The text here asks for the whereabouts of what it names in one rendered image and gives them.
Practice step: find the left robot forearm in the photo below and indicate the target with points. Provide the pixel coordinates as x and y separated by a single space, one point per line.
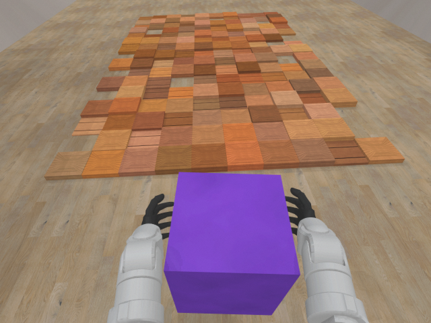
139 281

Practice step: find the carton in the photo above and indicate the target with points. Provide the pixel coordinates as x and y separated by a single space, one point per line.
230 247

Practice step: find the right robot forearm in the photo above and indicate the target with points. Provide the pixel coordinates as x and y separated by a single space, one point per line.
331 294

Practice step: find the robot left hand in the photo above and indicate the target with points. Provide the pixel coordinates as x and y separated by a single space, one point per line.
152 216

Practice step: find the robot right hand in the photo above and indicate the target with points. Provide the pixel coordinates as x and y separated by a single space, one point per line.
303 209

